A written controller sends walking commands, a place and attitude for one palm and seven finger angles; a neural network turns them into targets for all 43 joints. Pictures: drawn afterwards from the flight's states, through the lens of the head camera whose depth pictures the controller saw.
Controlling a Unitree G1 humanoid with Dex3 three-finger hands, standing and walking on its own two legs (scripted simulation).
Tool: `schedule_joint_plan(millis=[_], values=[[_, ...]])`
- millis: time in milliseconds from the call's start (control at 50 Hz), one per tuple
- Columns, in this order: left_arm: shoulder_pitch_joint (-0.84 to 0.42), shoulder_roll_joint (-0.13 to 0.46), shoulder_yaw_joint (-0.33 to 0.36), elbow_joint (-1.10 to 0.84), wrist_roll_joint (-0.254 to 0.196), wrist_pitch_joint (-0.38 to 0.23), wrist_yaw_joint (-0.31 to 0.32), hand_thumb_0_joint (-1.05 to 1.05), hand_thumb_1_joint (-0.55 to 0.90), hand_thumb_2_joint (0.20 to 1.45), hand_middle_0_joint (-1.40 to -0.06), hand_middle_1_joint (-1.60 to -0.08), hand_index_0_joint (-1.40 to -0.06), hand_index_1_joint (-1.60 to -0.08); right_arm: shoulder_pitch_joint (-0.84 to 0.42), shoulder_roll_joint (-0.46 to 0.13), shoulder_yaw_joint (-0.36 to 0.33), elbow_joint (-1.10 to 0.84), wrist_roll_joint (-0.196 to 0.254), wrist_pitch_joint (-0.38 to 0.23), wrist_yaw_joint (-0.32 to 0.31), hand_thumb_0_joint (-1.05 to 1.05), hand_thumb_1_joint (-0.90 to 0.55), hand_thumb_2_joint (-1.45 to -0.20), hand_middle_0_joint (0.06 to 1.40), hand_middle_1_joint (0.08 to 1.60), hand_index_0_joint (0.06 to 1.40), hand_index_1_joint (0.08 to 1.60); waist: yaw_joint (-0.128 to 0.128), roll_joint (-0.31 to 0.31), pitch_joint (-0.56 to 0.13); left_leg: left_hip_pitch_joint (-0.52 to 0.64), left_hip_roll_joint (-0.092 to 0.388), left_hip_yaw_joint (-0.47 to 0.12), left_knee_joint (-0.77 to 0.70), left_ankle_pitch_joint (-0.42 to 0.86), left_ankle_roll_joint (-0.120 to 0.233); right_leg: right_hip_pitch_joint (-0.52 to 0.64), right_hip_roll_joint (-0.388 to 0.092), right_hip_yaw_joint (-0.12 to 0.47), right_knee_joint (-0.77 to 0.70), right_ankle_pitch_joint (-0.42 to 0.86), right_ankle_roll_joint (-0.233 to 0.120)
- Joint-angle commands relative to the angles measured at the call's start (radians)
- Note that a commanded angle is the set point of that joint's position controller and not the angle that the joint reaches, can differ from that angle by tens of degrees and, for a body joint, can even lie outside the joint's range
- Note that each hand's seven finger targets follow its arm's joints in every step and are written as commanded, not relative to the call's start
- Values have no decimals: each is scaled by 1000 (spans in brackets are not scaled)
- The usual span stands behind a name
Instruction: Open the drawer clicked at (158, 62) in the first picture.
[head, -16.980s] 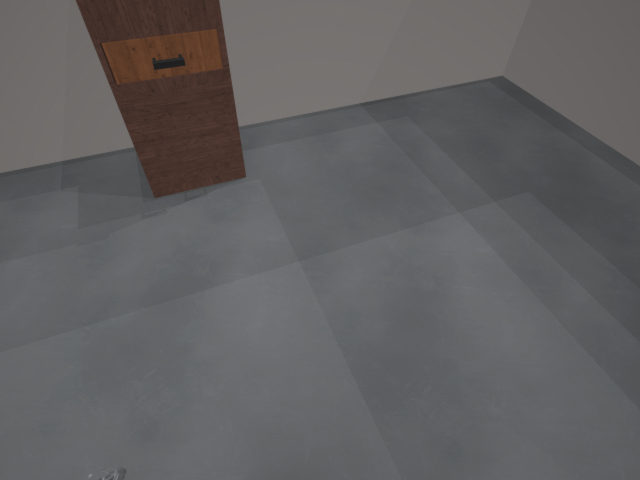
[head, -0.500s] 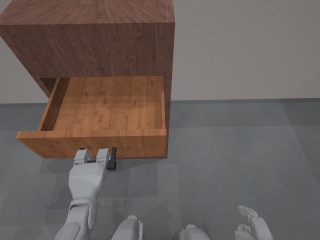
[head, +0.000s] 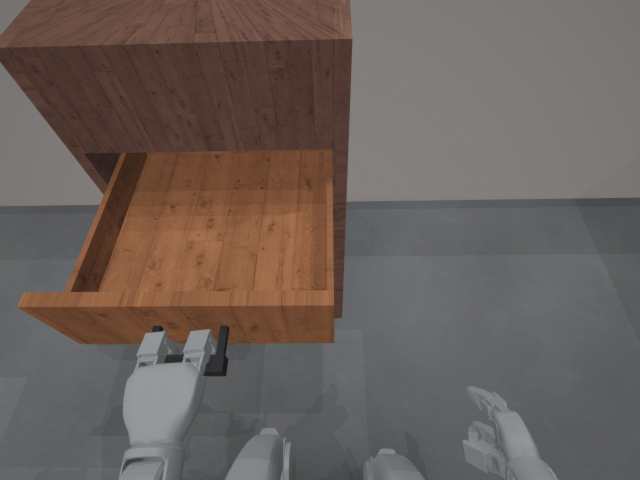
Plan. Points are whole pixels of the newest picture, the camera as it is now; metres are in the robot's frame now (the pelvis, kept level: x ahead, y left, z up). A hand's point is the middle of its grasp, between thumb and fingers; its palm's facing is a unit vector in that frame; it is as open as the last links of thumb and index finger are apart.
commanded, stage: pull the drawer open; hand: left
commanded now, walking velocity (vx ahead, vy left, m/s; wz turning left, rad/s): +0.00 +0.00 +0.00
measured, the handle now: (187, 349) +0.29 +0.20 -0.04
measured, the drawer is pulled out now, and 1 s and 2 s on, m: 0.26 0.30 0.30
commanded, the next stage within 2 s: open the thumb to release the handle in 0.70 s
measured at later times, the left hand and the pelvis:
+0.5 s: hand (179, 437) +0.18 +0.19 -0.06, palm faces -0.07 -0.11 -0.99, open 6.0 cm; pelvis -0.01 -0.01 -0.02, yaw +1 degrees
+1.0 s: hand (180, 432) +0.19 +0.19 -0.06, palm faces +0.00 -0.09 -1.00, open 6.4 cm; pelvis -0.02 -0.01 -0.02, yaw +1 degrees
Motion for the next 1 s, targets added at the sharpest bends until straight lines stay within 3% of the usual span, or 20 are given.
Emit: schedule_joint_plan(millis=[0,60,100,320,340,420,500,540,720,760,780,820,880,920,980], values=[[202,89,68,-157,-28,2,37,0,900,900,-400,-1350,-400,-1350,-55,-101,-39,-155,0,-48,-5,0,-900,-900,200,300,200,300,49,-40,-270,293,-64,-24,-90,404,34,159,3,30,-156,616,-5],[236,80,50,-174,-30,-10,26,0,900,900,-400,-1350,-400,-1350,-62,-100,-35,-166,-2,-46,-3,0,-900,-900,200,300,200,300,46,-68,-261,284,-66,-23,-82,389,36,144,1,35,-155,606,-1],[270,103,81,-176,-36,-20,24,0,900,900,-400,-1350,-400,-1350,-59,-96,-32,-172,-3,-52,-5,0,-900,-900,200,300,200,300,51,-81,-247,259,-67,-24,-77,385,36,162,0,37,-151,626,-2],[351,122,104,-242,-28,-73,21,0,900,900,-400,-1350,-400,-1350,-77,-90,-23,-192,-13,-57,-1,0,-900,-900,200,300,200,300,67,-54,-266,237,-75,-21,-43,350,34,116,-4,66,-123,598,-4],[381,120,109,-234,-33,-74,19,0,900,900,-400,-1350,-400,-1350,-74,-87,-26,-198,-11,-58,-2,0,-900,-900,200,300,200,300,69,-63,-236,218,-74,-21,-48,336,35,128,-5,51,-128,587,-4],[374,144,135,-257,-35,-91,18,0,900,900,-400,-1350,-400,-1350,-85,-84,-22,-193,-17,-57,-5,0,-900,-900,200,300,200,300,71,-87,-253,197,-78,-19,-29,318,33,125,-10,85,-121,606,-1],[382,143,136,-272,-39,-93,17,0,900,900,-400,-1350,-400,-1350,-87,-83,-25,-201,-16,-57,-3,0,-900,-900,200,300,200,300,74,-57,-248,188,-79,-19,-31,304,34,125,-11,81,-122,582,-5],[382,138,135,-251,-37,-92,18,0,900,900,-400,-1350,-400,-1350,-85,-84,-26,-199,-15,-52,-5,0,-900,-900,200,300,200,300,69,-72,-226,171,-78,-17,-30,289,34,125,-11,77,-127,574,-1],[350,166,173,-231,-42,-86,27,0,900,900,-400,-1350,-400,-1350,-85,-80,-26,-183,-12,-48,-17,0,-900,-900,200,300,200,300,75,-87,-252,155,-80,-10,-29,275,32,146,-13,91,-128,572,4],[338,165,165,-246,-41,-85,28,0,900,900,-400,-1350,-400,-1350,-84,-85,-30,-180,-13,-46,-16,0,-900,-900,200,300,200,300,72,-68,-252,168,-80,-10,-29,278,33,135,-13,94,-132,574,3],[43,157,112,-243,-18,-65,40,0,900,900,-400,-1350,-400,-1350,-79,-101,-37,-144,-20,-36,-22,0,-900,-900,200,300,200,300,-12,-89,-221,143,-68,-18,-3,240,42,67,-24,85,-141,528,14],[43,183,165,-215,-11,-63,60,0,760,840,-390,-1335,-390,-1335,-68,-96,-43,-133,-17,-47,-36,0,-900,-900,200,300,200,300,20,-69,-255,155,-70,-10,-5,226,41,71,-18,72,-142,458,12],[78,157,139,-190,-30,-33,58,0,550,750,-375,-1313,-375,-1313,-62,-97,-47,-135,-9,-51,-41,0,-900,-900,200,300,200,300,24,-75,-264,170,-72,-8,-22,237,43,115,-20,68,-161,484,14],[75,179,157,-185,-39,-18,57,0,410,690,-365,-1298,-365,-1298,-67,-96,-43,-128,-4,-47,-48,0,-900,-900,200,300,200,300,32,-79,-288,184,-71,-3,-30,248,41,132,-20,69,-162,490,16],[85,182,155,-149,-45,-2,51,0,200,600,-350,-1275,-350,-1275,-71,-93,-39,-125,4,-44,-57,0,-900,-900,200,300,200,300,34,-104,-234,148,-72,-4,-44,221,39,161,-20,83,-188,479,18]])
